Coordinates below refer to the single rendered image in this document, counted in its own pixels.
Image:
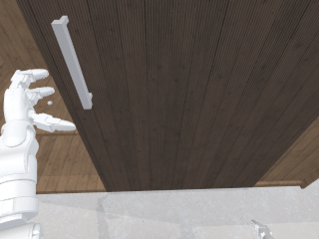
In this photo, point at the right robot hand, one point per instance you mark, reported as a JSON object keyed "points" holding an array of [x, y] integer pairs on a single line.
{"points": [[263, 231]]}

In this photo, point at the wardrobe door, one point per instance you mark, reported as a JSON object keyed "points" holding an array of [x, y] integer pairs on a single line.
{"points": [[299, 160], [186, 94]]}

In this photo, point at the robot left forearm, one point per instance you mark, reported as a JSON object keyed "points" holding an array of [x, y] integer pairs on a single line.
{"points": [[18, 173]]}

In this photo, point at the left robot hand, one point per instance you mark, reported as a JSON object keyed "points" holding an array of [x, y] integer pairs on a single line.
{"points": [[19, 99]]}

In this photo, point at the handle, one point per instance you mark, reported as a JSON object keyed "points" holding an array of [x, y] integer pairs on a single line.
{"points": [[64, 40]]}

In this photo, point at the left robot upper arm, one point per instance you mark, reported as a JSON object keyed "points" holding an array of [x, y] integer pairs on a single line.
{"points": [[30, 230]]}

